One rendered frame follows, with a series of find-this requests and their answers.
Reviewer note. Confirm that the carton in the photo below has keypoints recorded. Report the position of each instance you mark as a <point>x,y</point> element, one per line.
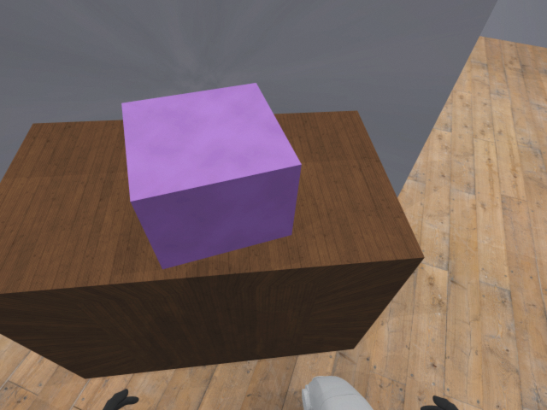
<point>209,172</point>

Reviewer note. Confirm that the robot right thigh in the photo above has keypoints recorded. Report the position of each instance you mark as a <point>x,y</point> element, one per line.
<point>332,393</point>

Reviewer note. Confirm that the robot left hand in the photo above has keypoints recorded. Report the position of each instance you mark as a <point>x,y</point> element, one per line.
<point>119,400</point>

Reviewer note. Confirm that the pedestal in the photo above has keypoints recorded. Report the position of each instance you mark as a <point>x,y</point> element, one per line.
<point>81,285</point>

